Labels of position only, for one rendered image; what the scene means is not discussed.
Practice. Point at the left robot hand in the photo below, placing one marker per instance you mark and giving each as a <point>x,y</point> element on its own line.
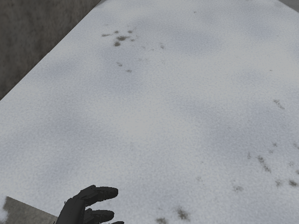
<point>74,211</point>

